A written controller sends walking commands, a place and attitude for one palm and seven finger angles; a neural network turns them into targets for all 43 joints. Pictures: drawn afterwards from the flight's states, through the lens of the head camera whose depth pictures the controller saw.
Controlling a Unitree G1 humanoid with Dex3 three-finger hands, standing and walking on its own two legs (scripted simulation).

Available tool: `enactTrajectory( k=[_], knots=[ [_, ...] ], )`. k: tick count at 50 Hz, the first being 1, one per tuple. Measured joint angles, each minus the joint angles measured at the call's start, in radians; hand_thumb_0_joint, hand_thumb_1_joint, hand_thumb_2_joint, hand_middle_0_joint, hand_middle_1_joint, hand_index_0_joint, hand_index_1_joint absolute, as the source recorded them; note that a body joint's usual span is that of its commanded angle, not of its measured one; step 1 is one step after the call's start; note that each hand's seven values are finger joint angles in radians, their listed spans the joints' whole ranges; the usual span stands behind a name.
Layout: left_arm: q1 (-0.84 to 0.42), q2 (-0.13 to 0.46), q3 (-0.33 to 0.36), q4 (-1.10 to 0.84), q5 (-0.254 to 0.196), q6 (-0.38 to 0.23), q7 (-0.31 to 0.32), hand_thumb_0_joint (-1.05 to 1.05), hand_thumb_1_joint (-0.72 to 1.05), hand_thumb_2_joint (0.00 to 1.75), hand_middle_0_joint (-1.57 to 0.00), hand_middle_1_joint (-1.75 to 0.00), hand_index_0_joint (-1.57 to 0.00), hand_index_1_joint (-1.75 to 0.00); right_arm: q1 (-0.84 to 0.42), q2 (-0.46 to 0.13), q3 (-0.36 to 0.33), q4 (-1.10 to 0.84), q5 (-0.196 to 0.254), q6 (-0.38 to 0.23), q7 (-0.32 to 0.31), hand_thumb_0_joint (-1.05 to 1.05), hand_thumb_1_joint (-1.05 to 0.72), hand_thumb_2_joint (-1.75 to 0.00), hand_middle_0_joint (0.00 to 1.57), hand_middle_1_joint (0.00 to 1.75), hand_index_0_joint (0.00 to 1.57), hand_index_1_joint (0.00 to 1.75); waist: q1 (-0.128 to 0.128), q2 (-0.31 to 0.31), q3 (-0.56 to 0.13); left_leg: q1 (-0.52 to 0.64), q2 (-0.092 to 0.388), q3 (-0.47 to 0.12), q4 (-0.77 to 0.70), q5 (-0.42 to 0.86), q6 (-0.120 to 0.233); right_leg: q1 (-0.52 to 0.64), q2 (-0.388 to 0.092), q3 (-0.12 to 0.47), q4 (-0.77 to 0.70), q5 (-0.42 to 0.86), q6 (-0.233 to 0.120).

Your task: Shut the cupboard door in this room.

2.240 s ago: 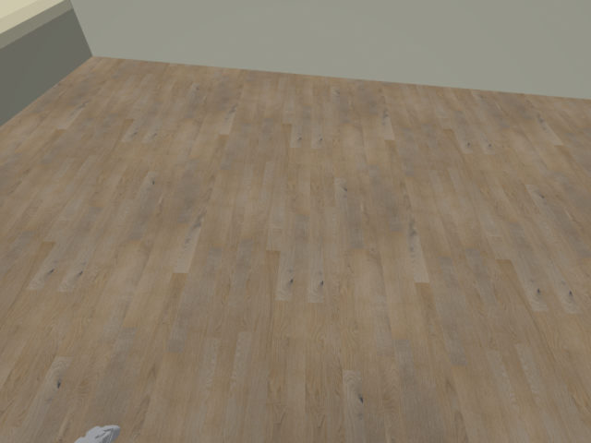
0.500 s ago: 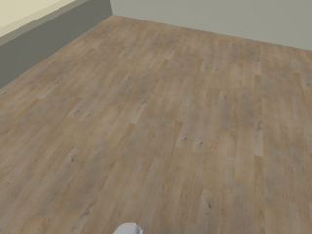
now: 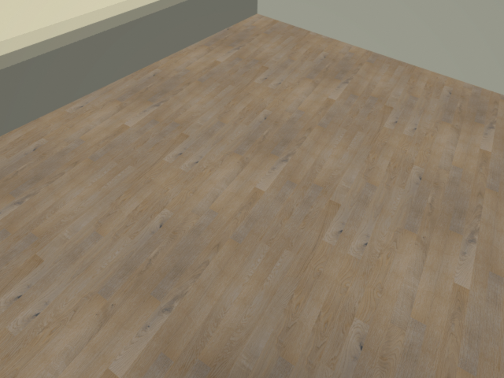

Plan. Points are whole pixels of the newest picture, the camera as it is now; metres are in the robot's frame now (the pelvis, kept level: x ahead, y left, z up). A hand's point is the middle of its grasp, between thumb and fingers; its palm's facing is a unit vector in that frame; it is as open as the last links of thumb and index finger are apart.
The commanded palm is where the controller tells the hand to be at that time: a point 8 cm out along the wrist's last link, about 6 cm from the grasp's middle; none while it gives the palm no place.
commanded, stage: turn or walk to find it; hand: left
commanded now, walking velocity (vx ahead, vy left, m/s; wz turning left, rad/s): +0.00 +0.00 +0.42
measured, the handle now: out of the picture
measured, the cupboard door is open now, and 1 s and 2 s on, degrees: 40 40 40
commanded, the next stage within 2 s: none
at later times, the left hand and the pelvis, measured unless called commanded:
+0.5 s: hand out of the picture -0.04 +0.21 -0.19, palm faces +0.27 -0.94 -0.22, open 7.4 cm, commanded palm none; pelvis -0.04 +0.00 -0.01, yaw +13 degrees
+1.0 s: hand out of the picture -0.07 +0.18 -0.15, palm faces +0.43 -0.86 -0.27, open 7.4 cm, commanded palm none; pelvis -0.06 -0.03 +0.00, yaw +25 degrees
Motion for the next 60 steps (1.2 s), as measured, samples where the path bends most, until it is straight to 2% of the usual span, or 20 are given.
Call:
enactTrajectory(
  k=[3, 4, 7, 10, 12, 20, 22, 23, 26, 30, 36, 39, 41, 42, 45, 48, 50, 53, 57, 60],
  knots=[
    [0.0, -0.016, -0.006, -0.021, 0.0, -0.019, 0.001, 0.01, 0.91, 0.9, -0.2, -0.3, -0.2, -0.3, 0.015, -0.01, -0.01, 0.001, 0.001, 0.011, 0.004, 0.0, -0.9, -0.9, 0.21, 0.3, 0.21, 0.3, -0.006, 0.019, -0.009, -0.033, -0.009, -0.022, 0.04, -0.008, -0.016, 0.082, 0.015, -0.007, -0.188, 0.09, -0.006],
    [0.002, -0.022, -0.008, -0.028, 0.004, -0.029, 0.002, 0.0, 0.9, 0.9, -0.2, -0.3, -0.2, -0.3, 0.022, -0.016, -0.014, 0.0, 0.005, 0.014, 0.006, 0.0, -0.9, -0.9, 0.21, 0.3, 0.21, 0.3, -0.005, 0.027, -0.012, -0.056, -0.011, -0.03, 0.075, -0.021, -0.021, 0.1, 0.017, -0.014, -0.244, 0.149, -0.03],
    [0.003, -0.049, -0.019, -0.036, 0.011, -0.041, 0.004, 0.0, 0.9, 0.9, -0.2, -0.3, -0.2, -0.3, 0.031, -0.038, -0.036, 0.009, 0.005, 0.033, 0.008, 0.0, -0.9, -0.9, 0.21, 0.3, 0.21, 0.3, -0.005, 0.054, -0.003, -0.158, -0.02, -0.036, 0.341, -0.189, -0.02, 0.098, 0.013, -0.052, -0.224, 0.146, -0.079],
    [0.02, -0.064, -0.024, -0.033, 0.014, -0.037, 0.008, 0.0, 0.9, 0.9, -0.2, -0.3, -0.2, -0.3, 0.035, -0.054, -0.049, 0.022, 0.001, 0.044, 0.018, 0.0, -0.9, -0.9, 0.21, 0.3, 0.21, 0.3, -0.005, 0.051, -0.002, -0.229, -0.005, -0.005, 0.571, -0.167, -0.029, 0.12, 0.002, -0.073, -0.267, 0.158, -0.084],
    [0.026, -0.066, -0.026, -0.024, 0.016, -0.033, 0.009, 0.0, 0.9, 0.9, -0.2, -0.3, -0.2, -0.3, 0.042, -0.058, -0.052, 0.026, 0.0, 0.043, 0.021, 0.0, -0.9, -0.9, 0.2, 0.3, 0.2, 0.3, -0.011, 0.04, -0.002, -0.234, 0.014, 0.015, 0.609, -0.151, -0.041, 0.131, -0.008, -0.088, -0.293, 0.173, -0.083],
    [0.027, -0.045, -0.018, -0.004, 0.023, -0.037, 0.005, 0.0, 0.9, 0.9, -0.2, -0.3, -0.2, -0.3, 0.042, -0.046, -0.038, 0.046, 0.01, 0.039, 0.016, 0.0, -0.91, -0.9, 0.2, 0.3, 0.2, 0.3, 0.005, -0.022, 0.016, -0.091, 0.054, 0.08, 0.3, -0.211, -0.052, 0.118, -0.062, -0.151, -0.28, 0.176, -0.064],
    [0.029, -0.032, -0.012, 0.004, 0.019, -0.033, 0.004, 0.0, 0.9, 0.9, -0.21, -0.3, -0.2, -0.3, 0.037, -0.042, -0.032, 0.038, 0.012, 0.026, 0.014, 0.0, -0.91, -0.9, 0.2, 0.3, 0.2, 0.3, 0.005, -0.033, 0.017, -0.03, 0.053, 0.097, 0.153, -0.138, -0.046, 0.097, -0.078, -0.168, -0.238, 0.159, -0.049],
    [0.033, -0.026, -0.008, 0.005, 0.015, -0.028, 0.003, 0.0, 0.9, 0.9, -0.21, -0.3, -0.2, -0.3, 0.037, -0.042, -0.03, 0.032, 0.011, 0.016, 0.014, 0.0, -0.91, -0.9, 0.2, 0.3, 0.2, 0.3, 0.003, -0.034, 0.012, -0.01, 0.052, 0.095, 0.089, -0.08, -0.02, 0.078, -0.087, -0.176, -0.202, 0.143, -0.04],
    [0.029, 0.006, 0.006, 0.026, 0.012, 0.006, 0.005, 0.0, 0.9, 0.9, -0.2, -0.3, -0.2, -0.3, 0.019, -0.012, -0.02, 0.024, 0.005, -0.001, 0.009, 0.0, -0.91, -0.9, 0.2, 0.3, 0.2, 0.3, 0.01, -0.072, 0.016, -0.022, 0.031, 0.101, 0.107, -0.081, 0.014, -0.014, -0.075, -0.09, 0.021, -0.029, -0.016],
    [0.016, 0.02, 0.016, 0.046, 0.01, 0.017, -0.002, 0.01, 0.9, 0.9, -0.2, -0.3, -0.2, -0.3, 0.018, 0.009, -0.007, 0.018, 0.003, -0.011, -0.005, 0.0, -0.9, -0.9, 0.2, 0.3, 0.2, 0.3, 0.005, -0.061, 0.008, -0.001, 0.021, 0.077, 0.035, -0.041, 0.015, -0.079, -0.037, -0.029, 0.197, 0.003, -0.004],
    [-0.005, 0.003, 0.01, 0.022, 0.003, 0.006, -0.003, 0.01, 0.91, 0.9, -0.2, -0.3, -0.2, -0.3, 0.016, 0.008, -0.007, 0.015, 0.0, -0.009, -0.006, 0.0, -0.9, -0.9, 0.21, 0.3, 0.21, 0.3, -0.005, -0.016, -0.002, 0.004, 0.008, 0.033, -0.023, 0.011, 0.015, -0.027, -0.008, -0.005, 0.068, -0.005, 0.006],
    [-0.02, -0.013, 0.004, 0.007, -0.001, -0.003, 0.0, 0.01, 0.91, 0.9, -0.2, -0.3, -0.2, -0.3, 0.018, -0.001, -0.012, 0.012, -0.002, -0.001, -0.003, 0.0, -0.9, -0.9, 0.21, 0.3, 0.21, 0.3, -0.015, 0.007, -0.004, -0.016, -0.001, 0.006, -0.012, 0.018, 0.006, 0.032, 0.009, -0.001, -0.061, 0.008, -0.001],
    [-0.023, -0.022, -0.001, -0.007, -0.002, -0.016, 0.001, 0.01, 0.91, 0.9, -0.2, -0.3, -0.2, -0.3, 0.023, -0.01, -0.018, 0.011, 0.0, 0.005, 0.0, 0.0, -0.9, -0.9, 0.21, 0.3, 0.21, 0.3, -0.016, 0.019, -0.009, -0.04, -0.009, -0.011, 0.016, 0.013, -0.005, 0.092, 0.019, -0.007, -0.198, 0.081, -0.004],
    [-0.021, -0.027, -0.004, -0.015, 0.001, -0.026, 0.002, 0.01, 0.9, 0.9, -0.2, -0.3, -0.2, -0.3, 0.027, -0.016, -0.022, 0.009, 0.004, 0.008, 0.002, 0.0, -0.9, -0.9, 0.21, 0.3, 0.21, 0.3, -0.013, 0.024, -0.013, -0.061, -0.014, -0.018, 0.046, 0.003, -0.012, 0.118, 0.019, -0.012, -0.265, 0.119, -0.019],
    [-0.02, -0.053, -0.014, -0.025, 0.011, -0.04, 0.006, 0.0, 0.9, 0.9, -0.2, -0.3, -0.2, -0.3, 0.025, -0.037, -0.04, 0.012, 0.004, 0.029, 0.006, 0.0, -0.9, -0.9, 0.21, 0.3, 0.21, 0.3, -0.011, 0.048, -0.002, -0.155, -0.023, -0.023, 0.292, -0.18, -0.021, 0.118, 0.014, -0.047, -0.254, 0.138, -0.072],
    [-0.003, -0.066, -0.021, -0.025, 0.013, -0.039, 0.007, 0.0, 0.9, 0.9, -0.2, -0.3, -0.2, -0.3, 0.023, -0.053, -0.052, 0.022, 0.001, 0.041, 0.015, 0.0, -0.9, -0.9, 0.21, 0.3, 0.21, 0.3, -0.008, 0.048, 0.002, -0.232, -0.01, 0.0, 0.548, -0.171, -0.034, 0.142, 0.0, -0.073, -0.288, 0.153, -0.08],
    [0.005, -0.068, -0.023, -0.017, 0.016, -0.036, 0.008, 0.0, 0.9, 0.9, -0.2, -0.3, -0.2, -0.3, 0.025, -0.058, -0.055, 0.024, 0.001, 0.042, 0.02, 0.0, -0.9, -0.9, 0.2, 0.3, 0.2, 0.3, -0.012, 0.04, 0.004, -0.24, 0.011, 0.017, 0.601, -0.154, -0.045, 0.154, -0.011, -0.09, -0.306, 0.163, -0.079],
    [0.013, -0.065, -0.024, -0.007, 0.02, -0.036, 0.007, 0.0, 0.9, 0.9, -0.2, -0.3, -0.2, -0.3, 0.025, -0.059, -0.054, 0.029, 0.002, 0.045, 0.022, 0.0, -0.91, -0.9, 0.2, 0.3, 0.2, 0.3, -0.011, 0.021, 0.01, -0.206, 0.038, 0.037, 0.541, -0.169, -0.058, 0.159, -0.028, -0.114, -0.317, 0.168, -0.075],
    [0.019, -0.05, -0.019, 0.001, 0.024, -0.039, 0.004, 0.0, 0.9, 0.9, -0.2, -0.3, -0.2, -0.3, 0.012, -0.053, -0.044, 0.036, 0.009, 0.043, 0.019, 0.0, -0.91, -0.9, 0.2, 0.3, 0.2, 0.3, 0.006, -0.01, 0.022, -0.123, 0.054, 0.066, 0.359, -0.211, -0.059, 0.143, -0.055, -0.142, -0.295, 0.161, -0.063],
    [0.027, -0.031, -0.01, 0.013, 0.02, -0.035, 0.002, 0.0, 0.9, 0.9, -0.2, -0.3, -0.2, -0.3, 0.001, -0.047, -0.034, 0.027, 0.012, 0.026, 0.017, 0.0, -0.91, -0.9, 0.2, 0.3, 0.2, 0.3, 0.01, -0.029, 0.027, -0.036, 0.052, 0.091, 0.151, -0.132, -0.049, 0.115, -0.078, -0.163, -0.24, 0.138, -0.043]
  ],
)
